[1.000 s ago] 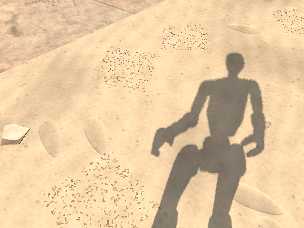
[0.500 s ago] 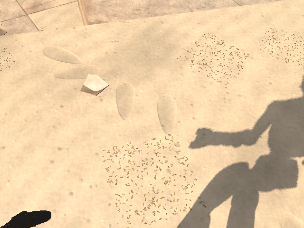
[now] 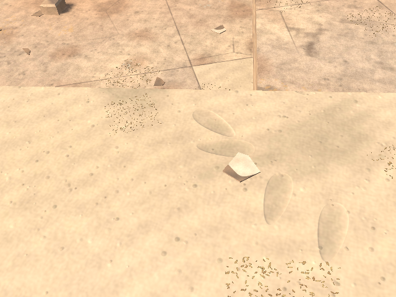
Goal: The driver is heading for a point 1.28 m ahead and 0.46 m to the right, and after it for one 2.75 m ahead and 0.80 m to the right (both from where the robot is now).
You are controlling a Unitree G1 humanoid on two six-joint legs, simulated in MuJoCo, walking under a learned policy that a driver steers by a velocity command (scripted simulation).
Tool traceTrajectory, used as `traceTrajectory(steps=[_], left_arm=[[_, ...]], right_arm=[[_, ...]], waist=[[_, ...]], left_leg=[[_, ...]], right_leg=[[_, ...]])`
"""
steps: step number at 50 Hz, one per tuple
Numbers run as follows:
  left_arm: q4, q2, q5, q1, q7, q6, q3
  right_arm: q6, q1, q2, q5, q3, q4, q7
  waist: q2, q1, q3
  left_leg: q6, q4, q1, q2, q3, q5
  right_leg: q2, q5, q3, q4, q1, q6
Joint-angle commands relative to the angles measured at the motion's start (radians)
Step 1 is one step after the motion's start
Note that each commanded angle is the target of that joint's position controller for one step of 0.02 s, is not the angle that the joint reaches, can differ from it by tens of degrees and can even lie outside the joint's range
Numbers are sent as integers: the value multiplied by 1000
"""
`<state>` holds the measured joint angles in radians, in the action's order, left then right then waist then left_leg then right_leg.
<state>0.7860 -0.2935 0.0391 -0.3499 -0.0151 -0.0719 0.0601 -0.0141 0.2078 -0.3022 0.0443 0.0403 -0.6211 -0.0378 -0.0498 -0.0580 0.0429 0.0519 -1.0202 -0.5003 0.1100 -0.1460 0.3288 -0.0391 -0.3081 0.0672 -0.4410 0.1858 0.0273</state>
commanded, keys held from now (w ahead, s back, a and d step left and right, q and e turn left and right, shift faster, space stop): w+shift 0.12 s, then w+e+shift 0.40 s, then e+shift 0.48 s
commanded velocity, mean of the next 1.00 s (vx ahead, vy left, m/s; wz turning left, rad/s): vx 0.67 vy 0.00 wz -0.59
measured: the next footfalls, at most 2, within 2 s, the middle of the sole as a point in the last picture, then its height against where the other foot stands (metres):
left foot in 0.28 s outside the picture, level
right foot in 0.70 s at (255, 243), level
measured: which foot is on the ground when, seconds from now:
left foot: up 0.00-0.26, down 0.28-0.70, up 0.72-1.00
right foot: down 0.00-0.28, up 0.30-0.68, down 0.70-1.00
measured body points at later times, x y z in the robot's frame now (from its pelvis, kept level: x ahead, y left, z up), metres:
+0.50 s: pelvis +0.36 +0.04 +0.00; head +0.37 +0.04 +0.45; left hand +0.52 +0.30 -0.12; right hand +0.35 -0.25 -0.12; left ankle +0.30 +0.15 -0.74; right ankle +0.36 -0.08 -0.65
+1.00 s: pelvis +0.68 -0.03 +0.00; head +0.72 -0.08 +0.44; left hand +0.96 +0.13 -0.09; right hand +0.72 -0.38 -0.07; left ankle +0.92 +0.06 -0.67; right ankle +0.69 -0.08 -0.74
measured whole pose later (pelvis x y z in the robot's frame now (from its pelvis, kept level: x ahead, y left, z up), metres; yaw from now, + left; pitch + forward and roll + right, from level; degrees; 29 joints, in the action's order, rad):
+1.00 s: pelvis +0.68 -0.03 +0.00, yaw -40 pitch +2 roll +1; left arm 0.65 -0.33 -0.04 -0.21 0.03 0.02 0.08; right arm -0.06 -0.02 -0.30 0.02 0.03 -0.56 0.04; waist -0.01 -0.05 -0.11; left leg -0.12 -0.91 -0.68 -0.01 -0.24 0.24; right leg -0.23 -0.14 0.21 -0.46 0.31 0.13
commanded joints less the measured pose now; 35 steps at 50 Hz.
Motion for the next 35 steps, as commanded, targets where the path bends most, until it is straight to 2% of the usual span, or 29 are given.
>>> traceTrajectory(steps=[1,4,6,7,9,10,11,12,13,14,15,16,17,18,19,20,21,23,24,26,28,29,30,32,33,34,35], left_arm=[[-20,-149,-12,-40,6,-23,28],[14,-131,-18,-97,0,-29,24],[32,-121,-19,-123,-4,-29,20],[47,-116,-19,-154,-2,-28,18],[73,-146,-20,-173,4,-25,22],[81,-165,-23,-165,7,-21,25],[86,-183,-26,-154,10,-21,26],[95,-201,-28,-153,11,-22,28],[91,-215,-34,-116,10,-24,30],[64,-179,-35,-82,5,-32,21],[15,-7,-58,-157,3,-35,-15],[8,-101,-53,-82,5,-23,5],[-10,-113,-46,-6,0,-11,15],[-2,-89,-37,7,-12,-5,6],[10,-71,-28,7,-22,7,6],[17,-52,-16,-5,-31,24,4],[12,-35,-14,13,-39,39,1],[-22,-11,-12,90,-52,59,-4],[-43,-5,-10,134,-58,62,-8],[-86,0,-14,223,-69,61,-19],[-125,8,-12,293,-78,51,-33],[-134,13,-6,329,-87,45,-40],[-135,14,-3,326,-93,42,-43],[-89,-25,-2,179,-87,44,-31],[-112,-120,-91,83,-76,30,17],[-68,-209,-96,-79,-58,38,53],[-42,-236,-89,-145,-28,49,70]], right_arm=[[-23,-107,-101,13,26,89,-26],[-20,-203,-84,9,10,113,-35],[-23,-289,-61,4,-7,132,-44],[-27,-338,-44,1,-16,150,-49],[-31,-354,-38,-3,-22,161,-49],[-32,-322,-45,-2,-19,152,-43],[-35,-254,-63,-2,-11,131,-29],[-38,-133,-96,-3,6,93,-10],[-42,68,-129,-3,25,29,12],[-48,251,-204,18,51,-9,37],[-57,321,-284,49,68,-20,43],[-51,271,-245,28,59,-11,42],[-49,171,-179,23,42,-26,43],[-54,132,-128,17,32,-34,40],[-59,110,-103,14,26,-43,41],[-65,112,-80,4,18,-60,44],[-75,120,-62,-5,14,-77,43],[-91,142,-35,-24,8,-114,36],[-97,152,-29,-25,8,-126,33],[-109,145,-14,-21,4,-146,32],[-114,105,-21,-22,2,-155,41],[-115,119,-32,-28,4,-165,49],[-119,142,-64,-32,9,-175,57],[-113,136,-147,-46,28,-166,74],[-94,67,-305,-85,75,-104,96],[-77,1,-290,-81,77,-83,99],[-71,19,-191,-80,56,-84,84]], waist=[[200,-2,-104],[185,-24,-147],[185,-50,-164],[191,-69,-175],[200,-57,-181],[201,-29,-166],[201,14,-126],[187,80,-48],[154,192,56],[86,283,171],[-205,224,352],[-121,226,293],[-75,173,103],[-38,144,16],[-51,115,-29],[-68,87,-66],[-75,76,-92],[-51,61,-145],[-49,58,-160],[-40,44,-194],[3,16,-235],[36,24,-235],[41,24,-209],[-6,-40,-84],[-102,-106,12],[-79,-191,98],[63,-180,90]], left_leg=[[-27,-44,-318,-66,-2,-107],[-38,60,-351,-107,89,-173],[-38,202,-276,-125,167,-208],[-33,268,-219,-132,195,-214],[-15,357,-110,-116,214,-190],[-2,392,-35,-96,220,-155],[11,414,85,-61,227,-117],[24,426,262,-28,227,-81],[36,461,527,-34,210,-112],[52,474,810,-207,48,62],[94,614,1007,-545,-441,557],[91,780,826,-561,-652,675],[74,771,690,-513,-474,538],[73,789,574,-473,-324,340],[59,812,501,-431,-212,222],[48,839,440,-401,-122,164],[44,859,414,-396,-62,105],[27,892,414,-376,69,-45],[24,903,408,-373,125,-123],[13,928,376,-328,259,-281],[-4,906,327,-291,383,-626],[-15,887,322,-273,422,-767],[-23,832,342,-274,437,-933],[-45,612,405,-294,426,-1227],[-71,477,420,-315,367,-1356],[-82,269,397,-308,341,-1286],[-114,-32,258,-209,340,-637]], right_leg=[[230,-281,328,295,-153,116],[221,-132,247,345,-163,140],[202,-4,174,368,-139,135],[208,71,171,380,-117,137],[236,287,166,373,-116,141],[244,427,152,334,-120,138],[247,674,134,253,-116,129],[240,923,106,97,-102,119],[203,954,72,-135,-4,102],[136,682,55,-435,224,91],[17,-153,15,-790,480,77],[21,-99,61,-894,527,100],[75,-1,40,-896,574,101],[116,56,26,-856,551,93],[132,66,18,-834,526,82],[148,70,11,-829,511,70],[160,73,6,-824,519,64],[171,119,-10,-824,600,59],[174,159,-21,-814,626,57],[160,257,-63,-724,630,60],[128,333,-146,-503,534,66],[91,379,-213,-387,454,70],[40,424,-263,-310,363,76],[-50,421,-291,-248,153,101],[-48,380,-205,-277,15,100],[-44,405,-147,-228,-152,130],[-3,544,-70,-101,-324,155]])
